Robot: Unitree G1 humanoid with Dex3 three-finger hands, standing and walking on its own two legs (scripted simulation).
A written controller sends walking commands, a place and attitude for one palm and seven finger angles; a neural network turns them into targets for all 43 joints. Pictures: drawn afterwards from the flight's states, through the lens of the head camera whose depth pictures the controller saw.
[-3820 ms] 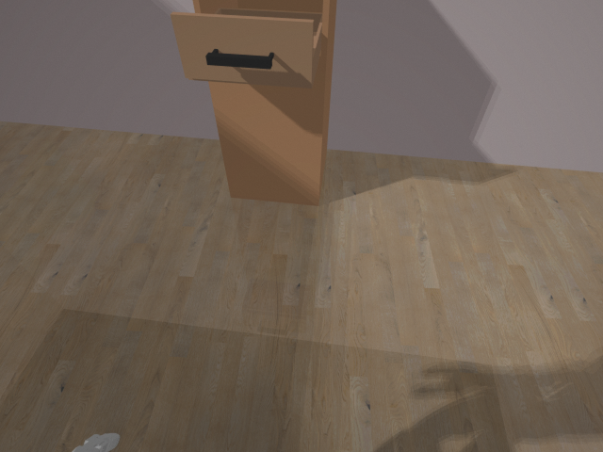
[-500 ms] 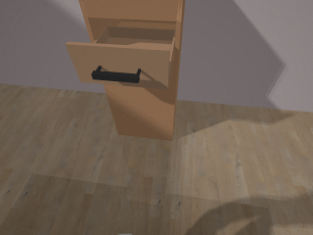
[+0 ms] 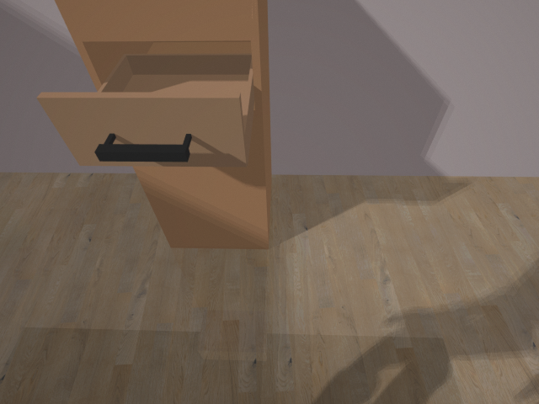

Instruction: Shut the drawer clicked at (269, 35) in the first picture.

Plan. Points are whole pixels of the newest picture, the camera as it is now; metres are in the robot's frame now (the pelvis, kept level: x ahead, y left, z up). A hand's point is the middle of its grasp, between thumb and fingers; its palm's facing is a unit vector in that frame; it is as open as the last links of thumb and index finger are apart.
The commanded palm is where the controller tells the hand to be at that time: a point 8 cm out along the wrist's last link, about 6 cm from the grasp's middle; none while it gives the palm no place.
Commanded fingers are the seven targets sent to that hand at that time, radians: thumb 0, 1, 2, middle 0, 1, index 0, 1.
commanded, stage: take the last steps up to it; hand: left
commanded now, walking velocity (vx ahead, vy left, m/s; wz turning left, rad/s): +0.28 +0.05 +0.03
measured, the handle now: (146, 145) +0.57 +0.27 +0.05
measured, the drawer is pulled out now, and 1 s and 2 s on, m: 0.23 0.23 0.23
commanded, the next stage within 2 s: come to a stop and stand still in 0.42 s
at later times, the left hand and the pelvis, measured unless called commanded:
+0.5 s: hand out of the picture +0.06 +0.21 -0.18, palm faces +0.12 -0.98 -0.14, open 7.4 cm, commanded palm none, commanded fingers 0.00 0.90 0.90 -0.20 -0.30 -0.20 -0.30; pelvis +0.14 +0.05 +0.00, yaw +0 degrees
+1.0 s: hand (167, 345) +0.25 +0.20 -0.15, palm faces +0.03 -0.97 -0.25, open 7.4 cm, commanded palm none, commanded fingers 0.00 0.90 0.90 -0.20 -0.30 -0.20 -0.30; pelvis +0.17 +0.02 +0.01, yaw +1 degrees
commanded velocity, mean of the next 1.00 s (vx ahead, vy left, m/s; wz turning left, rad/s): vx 0.03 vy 0.02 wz -0.01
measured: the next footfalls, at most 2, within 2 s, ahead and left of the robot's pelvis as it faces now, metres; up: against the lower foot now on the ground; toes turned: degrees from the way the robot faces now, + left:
left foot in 0.42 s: +0.23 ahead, +0.15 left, +0.00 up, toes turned +9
right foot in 0.80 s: +0.23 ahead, -0.07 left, +0.00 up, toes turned -2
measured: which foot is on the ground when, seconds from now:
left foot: up 0.00-0.40, down 0.42-0.84, up 0.86-1.00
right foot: down 0.00-0.42, up 0.44-0.78, down 0.80-1.00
